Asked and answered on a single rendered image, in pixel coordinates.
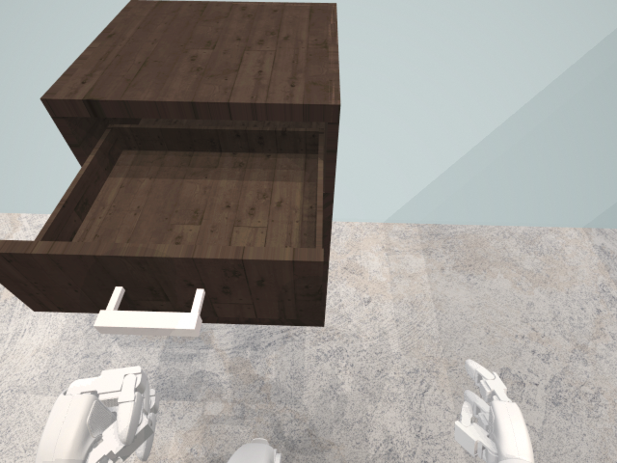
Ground cabinet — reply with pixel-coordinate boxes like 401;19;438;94
40;0;340;327

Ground robot left thigh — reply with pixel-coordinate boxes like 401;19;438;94
228;443;282;463

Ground right robot hand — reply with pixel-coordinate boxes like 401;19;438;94
454;359;534;463

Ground handle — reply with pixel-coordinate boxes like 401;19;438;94
94;286;205;337

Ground left robot hand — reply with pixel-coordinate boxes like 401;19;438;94
35;366;161;463

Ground drawer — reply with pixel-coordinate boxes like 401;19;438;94
0;124;324;320

